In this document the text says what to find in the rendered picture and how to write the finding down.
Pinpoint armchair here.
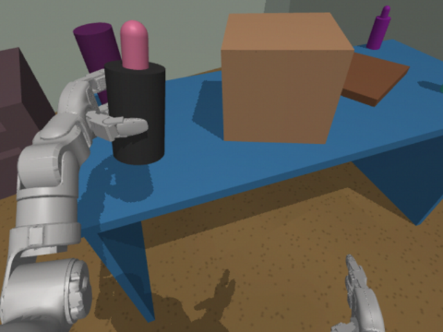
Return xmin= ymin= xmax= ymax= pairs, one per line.
xmin=0 ymin=47 xmax=55 ymax=200

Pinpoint desk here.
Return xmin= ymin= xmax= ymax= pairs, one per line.
xmin=77 ymin=39 xmax=443 ymax=322

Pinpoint left robot arm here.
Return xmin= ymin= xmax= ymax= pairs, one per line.
xmin=0 ymin=113 xmax=93 ymax=332

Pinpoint right robot hand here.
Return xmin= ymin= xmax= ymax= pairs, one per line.
xmin=330 ymin=254 xmax=385 ymax=332

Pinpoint left robot hand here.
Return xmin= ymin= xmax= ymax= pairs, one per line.
xmin=57 ymin=68 xmax=148 ymax=142

